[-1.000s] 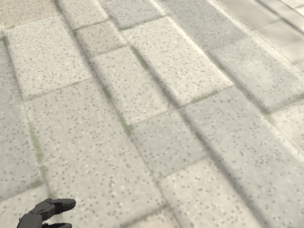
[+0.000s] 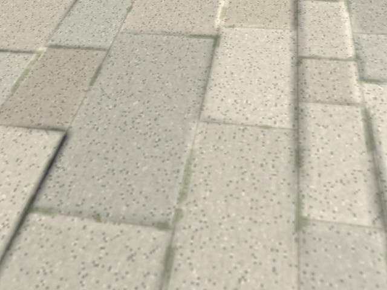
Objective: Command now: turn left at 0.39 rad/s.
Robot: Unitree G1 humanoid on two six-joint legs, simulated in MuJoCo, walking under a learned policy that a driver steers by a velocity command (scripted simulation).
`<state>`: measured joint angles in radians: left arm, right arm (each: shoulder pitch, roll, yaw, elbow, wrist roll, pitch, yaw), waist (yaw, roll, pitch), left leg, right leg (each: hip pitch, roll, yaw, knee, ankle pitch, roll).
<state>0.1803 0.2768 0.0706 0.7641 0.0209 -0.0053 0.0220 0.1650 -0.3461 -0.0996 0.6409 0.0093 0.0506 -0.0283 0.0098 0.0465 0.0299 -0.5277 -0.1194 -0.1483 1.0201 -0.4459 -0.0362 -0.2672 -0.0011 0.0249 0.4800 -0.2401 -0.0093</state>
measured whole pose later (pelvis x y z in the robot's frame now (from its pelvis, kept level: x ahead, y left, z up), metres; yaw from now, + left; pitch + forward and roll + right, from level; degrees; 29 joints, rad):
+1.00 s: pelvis +0.00 +0.03 +0.00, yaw +3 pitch -2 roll +0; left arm 0.20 0.25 0.04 1.04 0.00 0.00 0.04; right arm 0.21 -0.24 -0.03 0.92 -0.01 0.01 -0.02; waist 0.02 0.00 0.04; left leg -0.16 -0.02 -0.04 0.48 -0.29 0.01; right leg -0.18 -0.06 -0.01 0.46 -0.25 0.06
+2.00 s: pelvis +0.06 -0.01 -0.01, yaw +3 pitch +0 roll +0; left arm 0.39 0.19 0.03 1.09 -0.01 -0.11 0.00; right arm 0.34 -0.24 -0.03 1.05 0.04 -0.05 -0.02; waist 0.02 0.03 -0.02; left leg -0.30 0.00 -0.06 0.90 -0.46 0.04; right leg -0.19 0.01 -0.05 0.56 -0.37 -0.05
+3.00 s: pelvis +0.60 +0.01 -0.01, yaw +3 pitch +2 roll +1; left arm 0.06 0.24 0.05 0.85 0.00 -0.11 -0.03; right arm 0.34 -0.26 -0.04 1.03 0.02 -0.08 0.00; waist -0.03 0.01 0.05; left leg -0.25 -0.02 -0.06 1.09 -0.50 0.01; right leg -0.45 0.00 -0.06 0.54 -0.13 -0.06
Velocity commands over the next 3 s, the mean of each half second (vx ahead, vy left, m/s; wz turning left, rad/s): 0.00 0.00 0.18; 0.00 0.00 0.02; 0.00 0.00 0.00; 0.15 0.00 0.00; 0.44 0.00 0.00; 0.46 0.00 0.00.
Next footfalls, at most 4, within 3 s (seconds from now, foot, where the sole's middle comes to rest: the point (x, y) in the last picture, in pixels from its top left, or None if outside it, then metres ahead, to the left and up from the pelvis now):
0.24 left None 0.02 0.15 -0.78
2.36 left None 0.42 0.14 -0.78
2.92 right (236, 216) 0.75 -0.08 -0.78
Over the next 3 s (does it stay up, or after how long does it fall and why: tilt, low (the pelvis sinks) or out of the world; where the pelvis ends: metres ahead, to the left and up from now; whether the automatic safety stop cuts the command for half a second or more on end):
stays up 0.60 0.01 -0.01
